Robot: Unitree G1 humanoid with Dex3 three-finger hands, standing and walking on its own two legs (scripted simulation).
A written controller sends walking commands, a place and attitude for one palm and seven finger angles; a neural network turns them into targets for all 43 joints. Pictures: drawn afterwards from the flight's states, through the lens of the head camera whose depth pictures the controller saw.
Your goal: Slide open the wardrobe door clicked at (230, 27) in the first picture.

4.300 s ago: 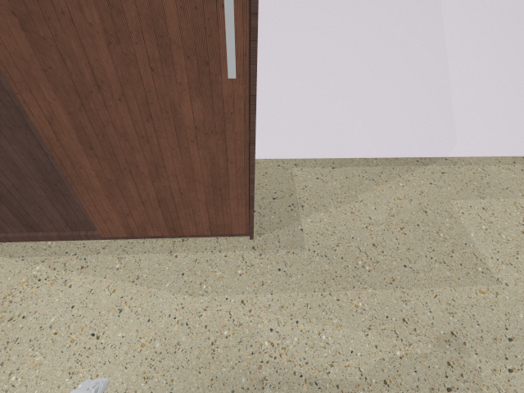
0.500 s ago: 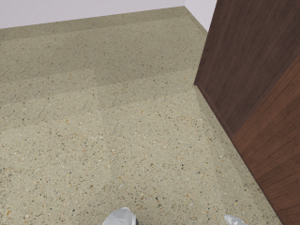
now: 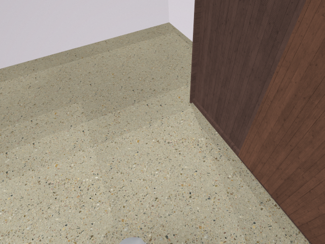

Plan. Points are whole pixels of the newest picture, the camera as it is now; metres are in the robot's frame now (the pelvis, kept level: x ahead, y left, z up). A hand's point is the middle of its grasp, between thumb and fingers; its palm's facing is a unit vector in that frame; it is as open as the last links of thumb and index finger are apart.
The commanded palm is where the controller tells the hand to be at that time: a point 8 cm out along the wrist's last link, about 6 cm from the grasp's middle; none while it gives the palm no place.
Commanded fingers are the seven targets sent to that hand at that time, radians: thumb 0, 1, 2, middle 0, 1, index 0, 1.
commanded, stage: turn to face it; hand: right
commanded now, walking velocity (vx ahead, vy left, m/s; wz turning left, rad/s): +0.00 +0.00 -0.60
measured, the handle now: out of the picture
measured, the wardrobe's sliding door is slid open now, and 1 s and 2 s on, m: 0.00 0.00 0.00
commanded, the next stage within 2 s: take the last steps up to it in 1.56 s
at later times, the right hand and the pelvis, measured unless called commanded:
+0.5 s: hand out of the picture -0.01 -0.17 -0.14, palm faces +0.32 +0.90 -0.29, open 7.3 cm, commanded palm none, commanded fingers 0.00 -0.90 -0.90 0.20 0.30 0.20 0.30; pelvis -0.04 +0.06 +0.00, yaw -18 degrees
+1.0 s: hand out of the picture -0.18 -0.19 -0.17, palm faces +0.61 +0.75 -0.25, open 7.3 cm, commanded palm none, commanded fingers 0.00 -0.90 -0.90 0.20 0.30 0.20 0.30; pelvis -0.08 +0.02 +0.00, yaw -37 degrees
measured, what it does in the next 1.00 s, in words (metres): steps on the spot, turning right: left foot, then right foot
